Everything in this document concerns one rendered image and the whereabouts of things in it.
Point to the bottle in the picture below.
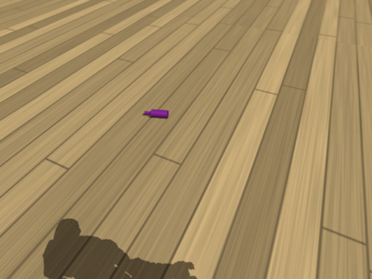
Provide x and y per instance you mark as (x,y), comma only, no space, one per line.
(158,113)

